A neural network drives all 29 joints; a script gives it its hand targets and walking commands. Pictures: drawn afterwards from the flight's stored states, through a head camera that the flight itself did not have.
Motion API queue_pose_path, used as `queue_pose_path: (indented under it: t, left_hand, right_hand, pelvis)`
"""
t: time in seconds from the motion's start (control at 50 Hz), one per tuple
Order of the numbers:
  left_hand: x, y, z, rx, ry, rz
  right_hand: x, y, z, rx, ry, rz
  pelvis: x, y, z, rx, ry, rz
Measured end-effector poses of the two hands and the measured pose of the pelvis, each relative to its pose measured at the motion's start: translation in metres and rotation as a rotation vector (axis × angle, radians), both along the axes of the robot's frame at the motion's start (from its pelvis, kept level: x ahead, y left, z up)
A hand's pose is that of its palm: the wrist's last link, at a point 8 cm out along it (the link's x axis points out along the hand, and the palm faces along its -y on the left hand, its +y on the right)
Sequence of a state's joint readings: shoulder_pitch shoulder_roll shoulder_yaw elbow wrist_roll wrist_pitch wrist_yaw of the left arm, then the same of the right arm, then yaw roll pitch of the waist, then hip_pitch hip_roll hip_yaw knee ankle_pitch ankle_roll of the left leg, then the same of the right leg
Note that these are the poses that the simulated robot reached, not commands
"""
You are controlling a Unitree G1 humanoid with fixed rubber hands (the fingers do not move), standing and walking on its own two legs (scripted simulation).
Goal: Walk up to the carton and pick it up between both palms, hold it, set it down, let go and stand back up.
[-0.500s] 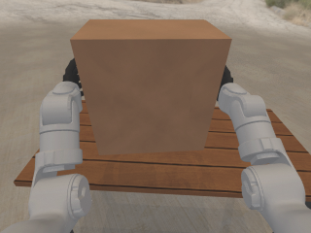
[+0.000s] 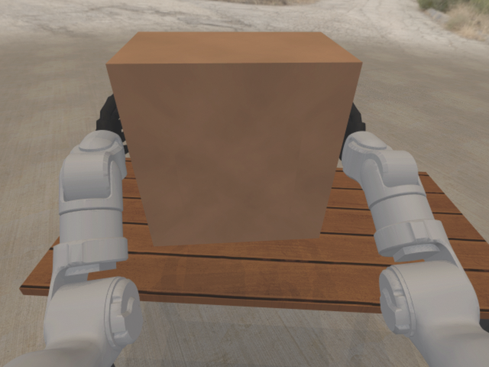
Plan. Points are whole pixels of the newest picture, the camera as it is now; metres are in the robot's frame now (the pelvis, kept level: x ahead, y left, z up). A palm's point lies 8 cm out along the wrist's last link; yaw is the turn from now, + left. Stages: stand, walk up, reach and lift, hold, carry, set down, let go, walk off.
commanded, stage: hold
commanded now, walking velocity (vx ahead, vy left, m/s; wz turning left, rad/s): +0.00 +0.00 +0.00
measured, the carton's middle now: (235, 142) +0.38 +0.00 +0.26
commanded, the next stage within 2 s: none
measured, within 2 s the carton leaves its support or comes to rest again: neither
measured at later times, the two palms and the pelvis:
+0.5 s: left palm (110, 140) +0.37 +0.18 +0.28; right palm (350, 142) +0.37 -0.18 +0.27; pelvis +0.00 +0.00 +0.00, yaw +0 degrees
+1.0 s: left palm (109, 140) +0.37 +0.18 +0.28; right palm (348, 142) +0.37 -0.18 +0.27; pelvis +0.00 +0.00 +0.00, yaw +1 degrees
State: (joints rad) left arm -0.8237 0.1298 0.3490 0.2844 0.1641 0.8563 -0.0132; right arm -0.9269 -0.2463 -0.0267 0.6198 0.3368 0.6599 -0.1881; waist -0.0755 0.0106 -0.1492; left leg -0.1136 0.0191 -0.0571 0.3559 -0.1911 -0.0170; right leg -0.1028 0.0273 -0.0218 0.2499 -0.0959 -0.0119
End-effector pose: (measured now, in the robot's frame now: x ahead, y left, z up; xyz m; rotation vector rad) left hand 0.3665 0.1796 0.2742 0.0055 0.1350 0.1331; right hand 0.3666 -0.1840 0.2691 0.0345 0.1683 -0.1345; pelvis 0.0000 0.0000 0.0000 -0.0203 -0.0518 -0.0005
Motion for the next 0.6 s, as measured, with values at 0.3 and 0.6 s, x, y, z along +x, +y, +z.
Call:
queue_pose_path:
  t: [0.3, 0.6]
  left_hand:
    - [-0.0018, 0.0011, 0.0015, 0.0, 0.004, 0.001]
    - [-0.0003, -0.0001, 0.0025, 0.003, 0.004, 0.0]
  right_hand:
    - [-0.0017, 0.0011, 0.0004, 0.001, 0.007, 0.001]
    - [-0.0005, 0.0, 0.0, 0.001, 0.009, 0.0]
  pelvis:
    - [-0.0013, 0.001, -0.0001, 0.0, -0.004, 0.002]
    - [-0.003, 0.0004, -0.0001, 0.001, 0.003, 0.006]
